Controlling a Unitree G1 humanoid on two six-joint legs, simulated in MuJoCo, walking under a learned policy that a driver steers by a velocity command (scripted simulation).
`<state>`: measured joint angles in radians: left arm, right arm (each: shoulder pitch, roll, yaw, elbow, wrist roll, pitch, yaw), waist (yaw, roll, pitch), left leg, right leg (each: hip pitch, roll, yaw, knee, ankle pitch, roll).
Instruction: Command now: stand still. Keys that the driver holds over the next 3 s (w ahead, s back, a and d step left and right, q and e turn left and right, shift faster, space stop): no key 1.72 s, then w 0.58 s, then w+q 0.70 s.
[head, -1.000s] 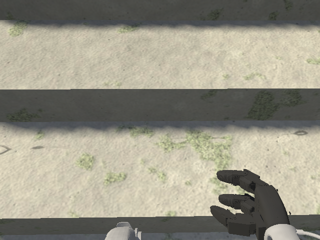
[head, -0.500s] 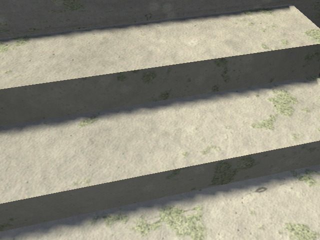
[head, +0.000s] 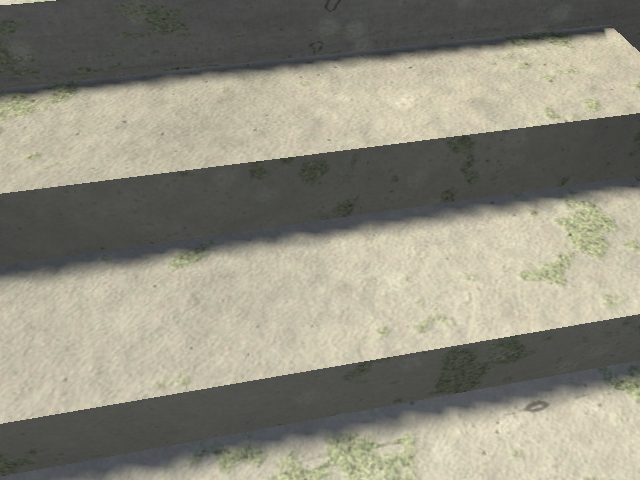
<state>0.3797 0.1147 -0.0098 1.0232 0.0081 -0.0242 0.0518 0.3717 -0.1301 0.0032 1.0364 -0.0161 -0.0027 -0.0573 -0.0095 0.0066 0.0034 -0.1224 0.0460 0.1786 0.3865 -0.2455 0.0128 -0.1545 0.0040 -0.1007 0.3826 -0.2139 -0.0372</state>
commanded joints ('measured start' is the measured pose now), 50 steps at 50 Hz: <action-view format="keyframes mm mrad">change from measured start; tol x2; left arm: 1 77 68 5 -10 -1 -5 2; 50 125 57 -15 60 -5 5 -1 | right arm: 1 87 -63 -3 -6 0 -3 -4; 50 148 -48 27 15 3 -11 -6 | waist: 1 -2 -6 67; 50 4 -5 98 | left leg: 1 -7 107 -109 -66 119 20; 30 -29 108 -123 -81 67 34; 50 -27 107 -132 -85 78 42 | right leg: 1 -53 -131 116 -70 196 -24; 28 -84 -131 108 -79 103 -20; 50 -93 -135 100 -70 104 -13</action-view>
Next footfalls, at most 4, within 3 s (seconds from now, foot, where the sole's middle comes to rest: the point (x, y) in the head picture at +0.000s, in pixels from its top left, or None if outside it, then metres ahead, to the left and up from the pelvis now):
2.34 right None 0.43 -0.28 -0.60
2.96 left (413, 291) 0.76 -0.15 -0.43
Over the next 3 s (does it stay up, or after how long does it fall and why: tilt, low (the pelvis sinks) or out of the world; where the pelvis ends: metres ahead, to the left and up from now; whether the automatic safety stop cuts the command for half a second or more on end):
stays up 0.62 -0.19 0.20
